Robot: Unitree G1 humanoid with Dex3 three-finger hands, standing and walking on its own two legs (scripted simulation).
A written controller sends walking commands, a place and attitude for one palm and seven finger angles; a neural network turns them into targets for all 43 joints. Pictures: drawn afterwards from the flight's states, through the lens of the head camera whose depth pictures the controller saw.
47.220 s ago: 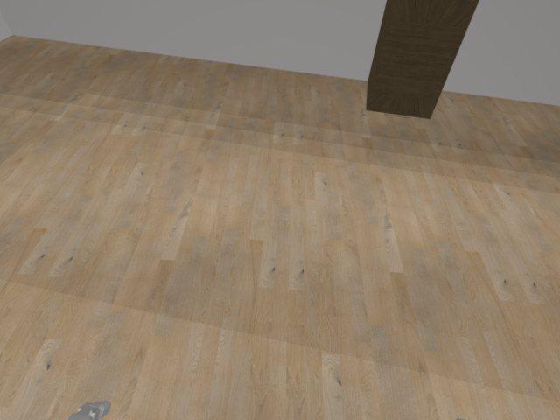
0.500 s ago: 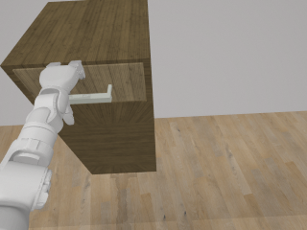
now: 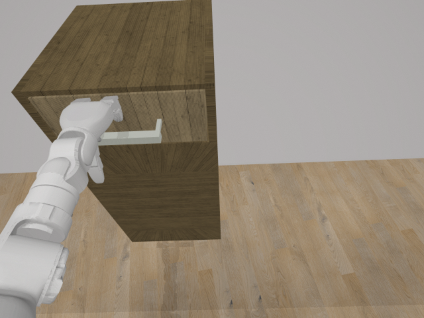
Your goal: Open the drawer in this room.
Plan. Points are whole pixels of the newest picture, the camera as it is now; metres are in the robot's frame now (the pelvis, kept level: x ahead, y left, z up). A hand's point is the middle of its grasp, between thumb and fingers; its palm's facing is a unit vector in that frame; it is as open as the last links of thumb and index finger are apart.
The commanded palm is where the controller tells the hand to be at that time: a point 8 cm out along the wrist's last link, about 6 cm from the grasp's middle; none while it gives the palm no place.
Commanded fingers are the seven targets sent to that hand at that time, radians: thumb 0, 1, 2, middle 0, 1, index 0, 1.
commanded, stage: move the hooked fingers above the handle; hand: left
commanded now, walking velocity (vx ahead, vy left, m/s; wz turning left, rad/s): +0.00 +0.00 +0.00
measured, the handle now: (123, 131) +0.51 +0.23 +0.04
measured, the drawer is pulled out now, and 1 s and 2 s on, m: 0.00 0.00 0.00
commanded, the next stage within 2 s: lower the fingers behind the handle in 1.24 s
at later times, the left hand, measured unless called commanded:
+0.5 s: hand (108, 128) +0.46 +0.23 +0.10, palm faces -0.10 +0.00 -1.00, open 13.6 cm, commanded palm +0.44 +0.23 +0.15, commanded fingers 0.00 -0.50 0.30 -0.30 -1.20 -0.30 -1.20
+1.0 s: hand (101, 129) +0.46 +0.24 +0.11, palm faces -0.09 +0.01 -1.00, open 13.9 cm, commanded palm +0.44 +0.22 +0.15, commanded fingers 0.00 -0.50 0.30 -0.30 -1.20 -0.30 -1.20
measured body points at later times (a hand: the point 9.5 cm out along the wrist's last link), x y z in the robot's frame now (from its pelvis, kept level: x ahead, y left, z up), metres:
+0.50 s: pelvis -0.01 +0.00 +0.00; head +0.04 -0.03 +0.45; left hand +0.46 +0.22 +0.16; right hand +0.05 -0.27 -0.14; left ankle -0.02 +0.12 -0.73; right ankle -0.03 -0.12 -0.73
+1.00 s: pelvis -0.01 +0.00 +0.00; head +0.04 -0.02 +0.45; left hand +0.46 +0.23 +0.16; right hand +0.05 -0.27 -0.14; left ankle -0.02 +0.12 -0.73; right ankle -0.03 -0.12 -0.73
